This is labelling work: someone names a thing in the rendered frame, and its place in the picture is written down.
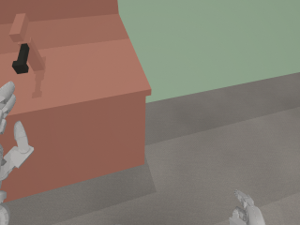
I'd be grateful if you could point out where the robot right hand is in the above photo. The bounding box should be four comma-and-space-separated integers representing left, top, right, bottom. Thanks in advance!
229, 189, 266, 225

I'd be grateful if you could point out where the tap lever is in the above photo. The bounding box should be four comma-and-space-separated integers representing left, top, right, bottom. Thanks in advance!
12, 43, 30, 74

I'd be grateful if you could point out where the counter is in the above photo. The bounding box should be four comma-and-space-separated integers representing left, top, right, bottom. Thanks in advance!
0, 0, 152, 203

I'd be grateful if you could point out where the robot left forearm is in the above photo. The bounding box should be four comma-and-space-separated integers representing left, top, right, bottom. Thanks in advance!
0, 190, 10, 225

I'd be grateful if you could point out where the robot left hand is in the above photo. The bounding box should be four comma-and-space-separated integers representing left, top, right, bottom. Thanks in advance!
0, 81, 34, 188

